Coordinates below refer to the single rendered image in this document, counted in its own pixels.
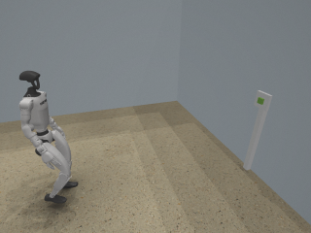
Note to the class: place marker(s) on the button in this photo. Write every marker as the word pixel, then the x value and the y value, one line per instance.
pixel 260 100

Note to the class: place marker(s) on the right robot shin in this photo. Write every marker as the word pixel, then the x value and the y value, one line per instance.
pixel 60 182

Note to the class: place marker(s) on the robot right hand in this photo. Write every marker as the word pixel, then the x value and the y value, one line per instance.
pixel 47 157

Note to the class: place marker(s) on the robot right forearm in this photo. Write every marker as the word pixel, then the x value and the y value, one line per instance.
pixel 35 140

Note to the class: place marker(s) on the robot left forearm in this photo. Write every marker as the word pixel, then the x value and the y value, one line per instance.
pixel 52 123

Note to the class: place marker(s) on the robot right upper arm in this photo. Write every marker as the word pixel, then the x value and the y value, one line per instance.
pixel 26 105

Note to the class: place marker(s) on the robot left hand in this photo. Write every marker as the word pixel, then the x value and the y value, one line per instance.
pixel 59 129

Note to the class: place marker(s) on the panel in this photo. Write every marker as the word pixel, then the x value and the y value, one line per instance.
pixel 263 109

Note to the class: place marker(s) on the robot head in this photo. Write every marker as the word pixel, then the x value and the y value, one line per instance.
pixel 31 76

